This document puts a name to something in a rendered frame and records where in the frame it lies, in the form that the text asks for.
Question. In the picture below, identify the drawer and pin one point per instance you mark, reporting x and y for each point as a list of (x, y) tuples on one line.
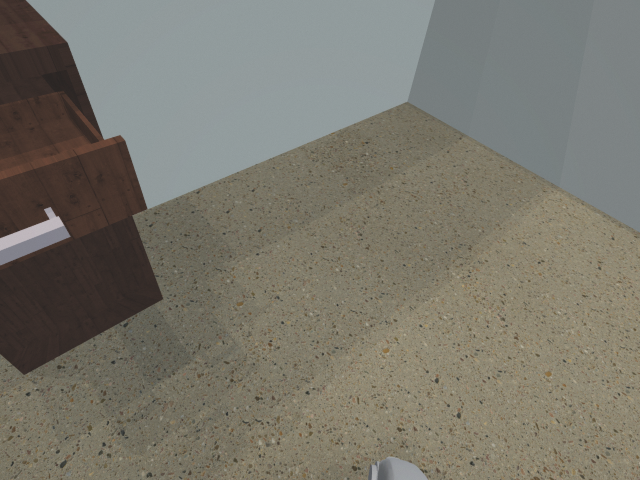
[(52, 156)]

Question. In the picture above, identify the right robot thigh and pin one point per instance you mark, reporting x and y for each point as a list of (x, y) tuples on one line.
[(395, 469)]

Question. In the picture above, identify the handle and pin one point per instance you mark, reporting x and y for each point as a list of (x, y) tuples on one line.
[(33, 238)]

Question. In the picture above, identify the cabinet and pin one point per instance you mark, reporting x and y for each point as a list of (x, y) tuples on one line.
[(59, 299)]

